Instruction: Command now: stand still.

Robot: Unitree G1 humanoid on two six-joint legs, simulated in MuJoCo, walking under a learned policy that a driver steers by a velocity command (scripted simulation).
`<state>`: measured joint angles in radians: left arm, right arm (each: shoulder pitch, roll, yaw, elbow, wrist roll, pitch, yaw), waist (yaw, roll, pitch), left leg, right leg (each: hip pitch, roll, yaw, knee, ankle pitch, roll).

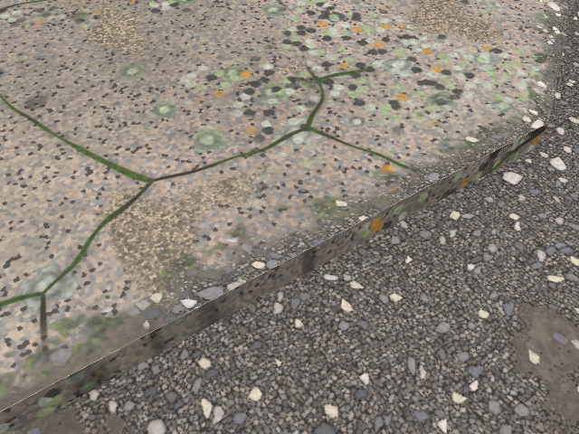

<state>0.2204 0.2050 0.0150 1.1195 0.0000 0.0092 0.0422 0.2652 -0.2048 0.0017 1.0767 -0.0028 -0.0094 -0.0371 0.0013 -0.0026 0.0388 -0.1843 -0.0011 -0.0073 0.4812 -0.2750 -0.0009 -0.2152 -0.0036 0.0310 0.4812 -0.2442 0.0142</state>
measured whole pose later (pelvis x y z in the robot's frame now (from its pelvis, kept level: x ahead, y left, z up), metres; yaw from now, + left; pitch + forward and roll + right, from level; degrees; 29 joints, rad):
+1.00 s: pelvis +0.33 +0.02 +0.00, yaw +0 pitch +1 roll +1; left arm 0.33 0.24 0.04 0.99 -0.03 -0.11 0.01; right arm 0.14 -0.25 -0.05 0.93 0.00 -0.11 0.04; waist 0.01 -0.03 0.04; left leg -0.33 -0.05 0.07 0.46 -0.14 0.07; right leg -0.38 -0.05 0.04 1.22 -0.34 -0.05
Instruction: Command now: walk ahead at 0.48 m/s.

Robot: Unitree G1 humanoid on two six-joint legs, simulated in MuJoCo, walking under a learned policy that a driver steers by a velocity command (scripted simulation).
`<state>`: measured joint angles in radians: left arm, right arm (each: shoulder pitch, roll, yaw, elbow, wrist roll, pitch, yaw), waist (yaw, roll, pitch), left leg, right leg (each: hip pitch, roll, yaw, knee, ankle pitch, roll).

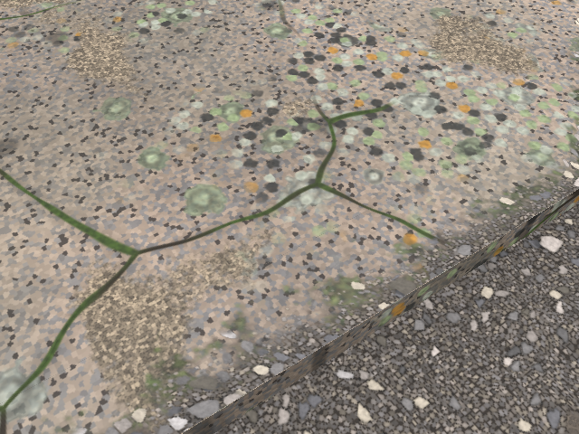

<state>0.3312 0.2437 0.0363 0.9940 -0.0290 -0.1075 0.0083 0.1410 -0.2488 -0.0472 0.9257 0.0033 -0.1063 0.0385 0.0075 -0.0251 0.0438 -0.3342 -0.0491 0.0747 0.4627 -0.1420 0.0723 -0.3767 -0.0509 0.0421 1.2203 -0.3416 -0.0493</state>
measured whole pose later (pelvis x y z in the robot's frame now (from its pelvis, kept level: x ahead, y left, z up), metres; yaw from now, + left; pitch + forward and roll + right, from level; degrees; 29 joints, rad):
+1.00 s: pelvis +0.52 +0.07 +0.01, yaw +25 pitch +2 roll +0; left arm 0.35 0.23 0.03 0.95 0.00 -0.05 0.03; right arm 0.06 -0.19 -0.02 0.64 0.01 -0.03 0.04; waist -0.01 -0.01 0.04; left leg -0.80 0.00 0.11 1.13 -0.38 0.13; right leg -0.04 -0.15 -0.13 0.78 -0.33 0.04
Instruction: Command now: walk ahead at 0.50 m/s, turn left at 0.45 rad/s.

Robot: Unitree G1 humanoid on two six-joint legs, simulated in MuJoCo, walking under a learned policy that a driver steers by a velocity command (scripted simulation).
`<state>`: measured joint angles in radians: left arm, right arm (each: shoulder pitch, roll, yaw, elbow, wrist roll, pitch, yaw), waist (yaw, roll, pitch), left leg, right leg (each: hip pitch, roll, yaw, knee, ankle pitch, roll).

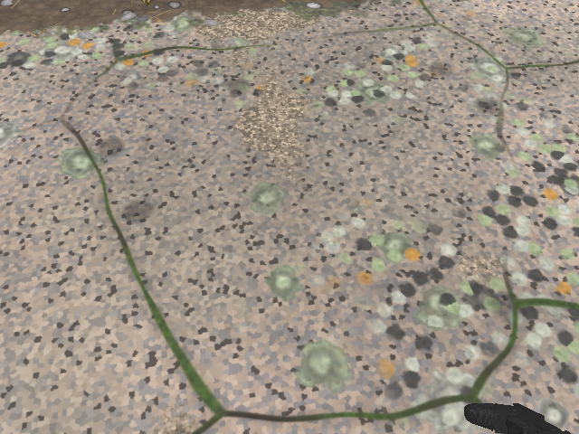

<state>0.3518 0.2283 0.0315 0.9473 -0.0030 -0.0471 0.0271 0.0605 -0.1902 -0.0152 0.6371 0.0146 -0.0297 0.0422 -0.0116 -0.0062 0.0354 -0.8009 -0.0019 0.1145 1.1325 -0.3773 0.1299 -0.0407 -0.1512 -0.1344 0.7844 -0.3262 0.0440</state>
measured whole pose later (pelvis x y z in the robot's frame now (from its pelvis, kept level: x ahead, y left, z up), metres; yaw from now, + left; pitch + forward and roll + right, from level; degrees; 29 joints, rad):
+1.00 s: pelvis +0.48 +0.01 +0.09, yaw -23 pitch +4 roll +0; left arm 0.19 0.30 0.08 0.63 -0.01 0.04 0.02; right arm 0.13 -0.26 -0.03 0.69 0.00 -0.04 -0.04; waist 0.02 0.01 0.00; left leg -0.52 0.00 -0.12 0.67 -0.23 -0.09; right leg -0.38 0.15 0.18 0.54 -0.21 -0.05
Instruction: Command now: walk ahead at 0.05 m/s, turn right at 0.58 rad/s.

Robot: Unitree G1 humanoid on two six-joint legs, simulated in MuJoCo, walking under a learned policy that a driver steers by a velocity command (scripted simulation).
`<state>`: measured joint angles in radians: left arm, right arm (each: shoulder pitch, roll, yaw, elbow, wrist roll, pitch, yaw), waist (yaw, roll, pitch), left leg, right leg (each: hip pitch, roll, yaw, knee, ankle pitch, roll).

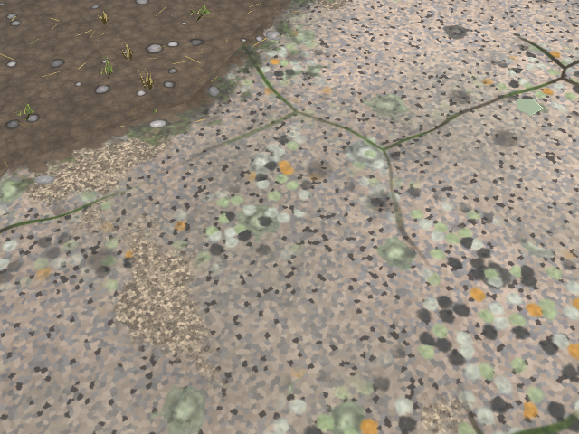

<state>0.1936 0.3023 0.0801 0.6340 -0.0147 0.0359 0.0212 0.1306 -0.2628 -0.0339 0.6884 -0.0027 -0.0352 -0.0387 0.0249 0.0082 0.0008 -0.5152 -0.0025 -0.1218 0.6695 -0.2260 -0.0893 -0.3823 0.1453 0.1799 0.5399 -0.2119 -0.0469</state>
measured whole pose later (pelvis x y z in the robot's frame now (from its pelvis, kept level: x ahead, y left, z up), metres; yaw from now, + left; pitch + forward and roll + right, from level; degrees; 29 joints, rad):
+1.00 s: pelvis +0.09 +0.04 -0.01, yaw -3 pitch +2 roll -1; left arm 0.30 0.31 0.11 0.79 -0.01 -0.04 0.00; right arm 0.21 -0.29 -0.07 0.73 0.02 -0.03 0.02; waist 0.03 -0.03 -0.02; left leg -0.36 0.02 0.06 0.63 -0.31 0.07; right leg -0.23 -0.09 -0.11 0.75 -0.45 0.02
